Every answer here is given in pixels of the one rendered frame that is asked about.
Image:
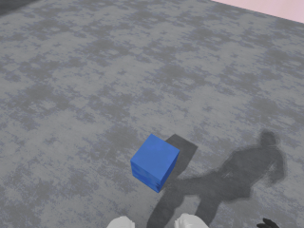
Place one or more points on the robot thigh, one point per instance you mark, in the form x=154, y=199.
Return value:
x=189, y=221
x=122, y=222

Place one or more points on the right robot hand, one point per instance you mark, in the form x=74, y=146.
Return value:
x=267, y=224

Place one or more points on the robot right thigh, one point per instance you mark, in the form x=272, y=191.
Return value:
x=189, y=221

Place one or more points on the carton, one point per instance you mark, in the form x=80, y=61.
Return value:
x=153, y=162

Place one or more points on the robot left thigh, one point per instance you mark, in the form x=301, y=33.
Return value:
x=122, y=222

